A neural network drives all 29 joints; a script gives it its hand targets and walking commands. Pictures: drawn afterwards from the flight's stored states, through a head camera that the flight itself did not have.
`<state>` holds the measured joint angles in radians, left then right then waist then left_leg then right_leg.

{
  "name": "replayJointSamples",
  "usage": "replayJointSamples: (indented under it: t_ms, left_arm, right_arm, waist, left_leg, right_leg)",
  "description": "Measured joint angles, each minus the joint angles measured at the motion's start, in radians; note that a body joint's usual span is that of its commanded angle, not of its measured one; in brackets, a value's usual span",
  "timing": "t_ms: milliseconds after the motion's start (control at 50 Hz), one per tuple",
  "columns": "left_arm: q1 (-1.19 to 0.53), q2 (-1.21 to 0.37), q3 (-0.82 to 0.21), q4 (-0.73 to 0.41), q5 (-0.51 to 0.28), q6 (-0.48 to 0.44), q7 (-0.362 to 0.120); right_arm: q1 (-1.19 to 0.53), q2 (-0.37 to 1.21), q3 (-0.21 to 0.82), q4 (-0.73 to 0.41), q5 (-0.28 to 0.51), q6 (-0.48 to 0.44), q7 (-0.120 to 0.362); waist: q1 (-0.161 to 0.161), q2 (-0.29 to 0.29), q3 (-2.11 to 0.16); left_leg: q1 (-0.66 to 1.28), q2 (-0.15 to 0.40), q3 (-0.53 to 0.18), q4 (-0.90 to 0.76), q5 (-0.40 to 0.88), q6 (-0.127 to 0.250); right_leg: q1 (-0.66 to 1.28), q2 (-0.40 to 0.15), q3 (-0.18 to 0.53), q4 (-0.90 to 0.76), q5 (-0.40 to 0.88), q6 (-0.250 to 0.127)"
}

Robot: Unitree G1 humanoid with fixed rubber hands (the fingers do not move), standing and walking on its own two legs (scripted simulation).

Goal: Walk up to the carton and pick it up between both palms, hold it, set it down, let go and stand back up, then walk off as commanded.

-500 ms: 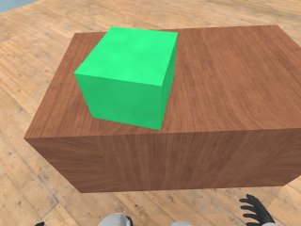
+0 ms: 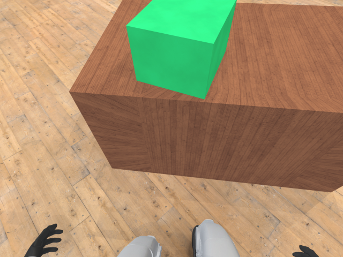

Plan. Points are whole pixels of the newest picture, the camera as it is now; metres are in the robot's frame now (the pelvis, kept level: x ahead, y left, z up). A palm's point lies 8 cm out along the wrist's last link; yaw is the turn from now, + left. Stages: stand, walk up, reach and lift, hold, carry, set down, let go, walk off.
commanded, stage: walk off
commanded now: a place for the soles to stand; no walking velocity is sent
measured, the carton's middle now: (184, 40) +0.79 -0.05 +0.04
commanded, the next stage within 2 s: stand in 1.62 s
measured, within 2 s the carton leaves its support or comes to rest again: neither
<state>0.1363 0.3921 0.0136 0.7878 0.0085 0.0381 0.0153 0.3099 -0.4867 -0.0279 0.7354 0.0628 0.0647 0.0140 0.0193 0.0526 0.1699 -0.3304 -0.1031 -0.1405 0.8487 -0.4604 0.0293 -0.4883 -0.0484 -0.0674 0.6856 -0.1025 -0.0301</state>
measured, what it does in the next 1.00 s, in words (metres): walks backwards: right foot, then left foot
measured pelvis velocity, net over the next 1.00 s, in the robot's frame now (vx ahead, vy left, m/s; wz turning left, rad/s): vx -0.34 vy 0.06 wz -0.10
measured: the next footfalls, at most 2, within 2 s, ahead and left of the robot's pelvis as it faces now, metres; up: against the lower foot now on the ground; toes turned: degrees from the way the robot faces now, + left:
right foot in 0.38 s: -0.16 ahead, -0.09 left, +0.00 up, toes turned -4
left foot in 0.90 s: -0.23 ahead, +0.16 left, +0.00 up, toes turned -13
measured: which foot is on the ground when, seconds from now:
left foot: down 0.00-0.42, up 0.44-0.88, down 0.90-1.00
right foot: down 0.00-0.02, up 0.04-0.36, down 0.38-0.94, up 0.96-1.00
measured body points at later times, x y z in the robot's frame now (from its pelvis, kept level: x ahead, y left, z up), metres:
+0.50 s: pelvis -0.20 +0.00 +0.00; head -0.20 -0.03 +0.44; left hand -0.14 +0.33 -0.09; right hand -0.06 -0.32 -0.10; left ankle -0.03 +0.13 -0.66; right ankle -0.20 -0.09 -0.70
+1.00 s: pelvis -0.34 +0.06 +0.00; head -0.31 +0.06 +0.44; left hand -0.19 +0.38 -0.10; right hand -0.29 -0.27 -0.11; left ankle -0.27 +0.17 -0.70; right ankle -0.24 -0.08 -0.67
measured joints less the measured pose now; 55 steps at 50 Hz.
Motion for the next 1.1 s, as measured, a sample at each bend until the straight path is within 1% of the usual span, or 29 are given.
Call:
replayJointSamples:
  t_ms: [20, 40, 60, 80, 100, 120, 160, 220, 260, 300, 380, 400, 420, 440, 460, 480, 500, 560, 620, 700, 760, 820, 900, 940, 960, 1000, 1040, 1060, 1100]
  left_arm:
    - [0.001, 0.006, 0.006, 0.001, 0.0, 0.006, 0.001]
    - [0.015, 0.011, 0.013, 0.002, 0.0, 0.015, 0.004]
    - [0.033, 0.014, 0.016, 0.002, 0.0, 0.024, 0.007]
    - [0.046, 0.013, 0.016, 0.002, 0.0, 0.033, 0.008]
    - [0.053, 0.014, 0.016, 0.001, 0.0, 0.038, 0.01]
    - [0.055, 0.015, 0.016, 0.001, 0.0, 0.038, 0.011]
    - [0.066, 0.022, 0.017, 0.001, 0.0, 0.034, 0.008]
    - [0.111, 0.033, 0.018, 0.001, 0.0, 0.033, 0.001]
    - [0.14, 0.04, 0.019, 0.0, 0.0, 0.035, -0.006]
    - [0.16, 0.045, 0.02, -0.001, 0.0, 0.036, -0.012]
    - [0.195, 0.046, 0.02, -0.001, 0.0, 0.033, -0.018]
    - [0.197, 0.041, 0.02, 0.001, 0.0, 0.032, -0.017]
    - [0.191, 0.032, 0.02, 0.003, 0.0, 0.032, -0.019]
    - [0.193, 0.029, 0.02, 0.003, 0.0, 0.026, -0.019]
    - [0.201, 0.028, 0.021, 0.003, 0.0, 0.023, -0.016]
    - [0.209, 0.027, 0.021, 0.003, 0.001, 0.022, -0.014]
    - [0.218, 0.025, 0.02, 0.003, 0.001, 0.019, -0.011]
    - [0.208, 0.025, 0.02, 0.002, 0.001, 0.007, -0.003]
    - [0.141, 0.024, 0.02, 0.002, 0.001, -0.014, 0.001]
    - [0.046, 0.024, 0.02, -0.006, 0.001, -0.037, 0.003]
    - [0.008, 0.024, 0.02, -0.011, 0.001, -0.039, 0.002]
    - [-0.008, 0.024, 0.02, -0.01, 0.001, -0.03, 0.003]
    - [-0.031, 0.024, 0.02, -0.01, 0.001, -0.003, 0.007]
    - [-0.028, 0.03, 0.023, -0.008, 0.001, 0.011, 0.018]
    - [-0.011, 0.03, 0.023, -0.008, 0.001, 0.021, 0.022]
    - [0.007, 0.028, 0.023, -0.009, 0.001, 0.032, 0.024]
    - [0.009, 0.029, 0.023, -0.01, 0.001, 0.029, 0.025]
    - [0.013, 0.029, 0.023, -0.01, 0.001, 0.027, 0.025]
    - [0.026, 0.029, 0.023, -0.01, 0.001, 0.026, 0.021]
  right_arm:
    - [-0.004, 0.01, 0.0, 0.0, 0.0, 0.0, 0.0]
    - [-0.012, 0.023, 0.0, 0.0, 0.0, 0.0, 0.0]
    - [-0.016, 0.033, 0.0, 0.0, 0.0, 0.0, 0.0]
    - [-0.012, 0.038, 0.0, 0.0, 0.0, 0.0, 0.0]
    - [-0.004, 0.042, 0.0, 0.001, 0.0, 0.0, 0.0]
    - [0.006, 0.044, 0.0, 0.001, 0.0, 0.0, 0.0]
    - [0.001, 0.045, 0.0, 0.0, 0.0, 0.0, 0.0]
    - [-0.069, 0.046, 0.0, -0.001, 0.0, 0.0, -0.001]
    - [-0.125, 0.048, 0.0, -0.001, 0.0, 0.0, -0.001]
    - [-0.172, 0.05, 0.0, -0.001, -0.001, 0.0, -0.001]
    - [-0.241, 0.05, 0.0, 0.0, -0.001, 0.001, -0.001]
    - [-0.254, 0.048, 0.0, 0.0, -0.001, 0.004, -0.001]
    - [-0.249, 0.044, 0.0, 0.001, -0.001, 0.007, -0.002]
    - [-0.233, 0.048, 0.0, 0.001, -0.001, 0.012, -0.002]
    - [-0.216, 0.056, 0.0, 0.001, -0.001, 0.013, -0.003]
    - [-0.202, 0.06, 0.0, 0.001, -0.001, 0.014, -0.003]
    - [-0.194, 0.059, 0.0, 0.001, -0.001, 0.015, -0.004]
    - [-0.17, 0.046, 0.0, 0.001, -0.001, 0.015, -0.003]
    - [-0.123, 0.026, 0.0, 0.001, -0.001, 0.015, -0.003]
    - [-0.048, 0.004, 0.0, 0.001, -0.001, 0.015, -0.003]
    - [0.001, 0.003, 0.0, 0.0, -0.001, 0.015, -0.003]
    - [0.03, 0.003, 0.0, 0.0, -0.001, 0.015, -0.003]
    - [0.048, 0.003, 0.0, 0.0, -0.001, 0.015, -0.003]
    - [0.021, 0.023, 0.0, -0.001, -0.001, 0.014, -0.004]
    - [0.001, 0.036, 0.0, -0.001, -0.001, 0.014, -0.004]
    - [-0.023, 0.058, 0.0, 0.0, -0.001, 0.014, -0.004]
    - [-0.038, 0.064, 0.0, 0.0, -0.001, 0.014, -0.004]
    - [-0.052, 0.063, 0.0, 0.0, -0.001, 0.014, -0.004]
    - [-0.09, 0.063, 0.0, 0.0, -0.001, 0.015, -0.004]
  waist:
    - [0.001, -0.021, 0.013]
    - [0.001, -0.049, 0.019]
    - [0.0, -0.067, 0.018]
    - [-0.002, -0.07, 0.015]
    - [-0.006, -0.065, 0.013]
    - [-0.009, -0.062, 0.012]
    - [-0.008, -0.063, 0.011]
    - [-0.006, -0.064, 0.01]
    - [-0.006, -0.065, 0.01]
    - [-0.005, -0.066, 0.01]
    - [-0.001, -0.065, 0.01]
    - [-0.001, -0.05, 0.02]
    - [-0.001, -0.021, 0.028]
    - [0.0, -0.006, 0.028]
    - [0.007, -0.009, 0.026]
    - [0.021, -0.014, 0.024]
    - [0.03, -0.013, 0.024]
    - [0.031, 0.002, 0.024]
    - [0.03, 0.008, 0.024]
    - [0.03, 0.01, 0.024]
    - [0.028, 0.011, 0.022]
    - [0.026, 0.012, 0.022]
    - [0.022, 0.01, 0.022]
    - [0.023, -0.04, 0.043]
    - [0.022, -0.064, 0.043]
    - [0.018, -0.081, 0.039]
    - [0.019, -0.081, 0.038]
    - [0.019, -0.082, 0.038]
    - [0.02, -0.082, 0.038]
  left_leg:
    - [0.001, -0.009, 0.012, -0.003, 0.034, 0.0]
    - [0.003, -0.019, 0.032, -0.003, 0.062, -0.001]
    - [0.004, -0.019, 0.051, -0.003, 0.081, -0.001]
    - [0.004, -0.011, 0.06, -0.003, 0.093, -0.001]
    - [0.004, 0.001, 0.056, -0.004, 0.101, -0.001]
    - [0.003, 0.01, 0.048, -0.008, 0.111, -0.001]
    - [-0.006, 0.023, 0.045, -0.03, 0.145, -0.001]
    - [-0.046, 0.048, 0.057, -0.056, 0.195, -0.003]
    - [-0.087, 0.061, 0.063, -0.06, 0.206, -0.003]
    - [-0.127, 0.067, 0.064, -0.062, 0.221, -0.003]
    - [-0.18, 0.068, 0.081, -0.079, 0.313, -0.01]
    - [-0.183, 0.074, 0.079, -0.079, 0.332, -0.016]
    - [-0.183, 0.081, 0.061, -0.077, 0.321, -0.017]
    - [-0.184, 0.074, 0.043, -0.057, 0.246, -0.017]
    - [-0.186, 0.046, 0.025, 0.003, 0.137, -0.017]
    - [-0.186, 0.01, -0.001, 0.086, 0.07, -0.017]
    - [-0.186, -0.018, -0.025, 0.166, 0.049, -0.017]
    - [-0.187, -0.061, -0.068, 0.341, 0.053, -0.017]
    - [-0.187, -0.066, -0.075, 0.414, 0.062, -0.018]
    - [-0.185, -0.066, -0.076, 0.415, 0.062, -0.023]
    - [-0.151, -0.065, -0.075, 0.344, 0.06, -0.023]
    - [-0.099, -0.048, -0.05, 0.208, 0.037, -0.023]
    - [-0.017, -0.006, 0.001, -0.008, 0.034, -0.022]
    - [-0.011, -0.024, 0.03, -0.005, 0.069, -0.023]
    - [-0.011, -0.026, 0.05, 0.002, 0.072, -0.019]
    - [-0.011, -0.013, 0.059, 0.002, 0.081, -0.013]
    - [-0.02, 0.004, 0.048, -0.001, 0.097, -0.008]
    - [-0.029, 0.009, 0.047, -0.005, 0.108, -0.006]
    - [-0.056, 0.017, 0.048, -0.01, 0.13, -0.006]
  right_leg:
    - [-0.003, -0.01, 0.008, 0.015, -0.004, 0.004]
    - [-0.013, -0.017, 0.029, 0.043, -0.053, 0.004]
    - [-0.029, -0.008, 0.059, 0.091, -0.165, 0.006]
    - [-0.053, 0.028, 0.106, 0.187, -0.259, 0.009]
    - [-0.069, 0.078, 0.159, 0.302, -0.316, 0.01]
    - [-0.072, 0.121, 0.199, 0.404, -0.336, 0.011]
    - [-0.07, 0.173, 0.24, 0.573, -0.328, 0.018]
    - [-0.042, 0.197, 0.23, 0.714, -0.311, 0.032]
    - [0.004, 0.189, 0.203, 0.715, -0.316, 0.041]
    - [0.073, 0.168, 0.175, 0.632, -0.34, 0.042]
    - [0.252, 0.097, 0.111, 0.284, -0.455, 0.037]
    - [0.274, 0.096, 0.097, 0.236, -0.498, 0.014]
    - [0.275, 0.108, 0.077, 0.233, -0.491, -0.004]
    - [0.277, 0.11, 0.061, 0.231, -0.466, -0.017]
    - [0.277, 0.099, 0.061, 0.234, -0.444, -0.024]
    - [0.277, 0.086, 0.073, 0.232, -0.424, -0.026]
    - [0.276, 0.078, 0.088, 0.222, -0.404, -0.026]
    - [0.26, 0.061, 0.113, 0.158, -0.335, -0.013]
    - [0.207, 0.042, 0.124, 0.1, -0.264, -0.007]
    - [0.117, 0.023, 0.133, 0.044, -0.181, 0.002]
    - [0.073, 0.018, 0.133, 0.026, -0.142, 0.004]
    - [0.043, 0.017, 0.125, 0.037, -0.124, 0.013]
    - [0.009, 0.016, 0.092, 0.094, -0.123, 0.035]
    - [-0.008, 0.001, 0.116, 0.153, -0.153, 0.038]
    - [-0.02, 0.012, 0.145, 0.193, -0.233, 0.033]
    - [-0.036, 0.081, 0.209, 0.347, -0.364, 0.03]
    - [-0.035, 0.145, 0.24, 0.509, -0.399, 0.03]
    - [-0.032, 0.16, 0.243, 0.57, -0.398, 0.03]
    - [-0.014, 0.167, 0.235, 0.643, -0.387, 0.03]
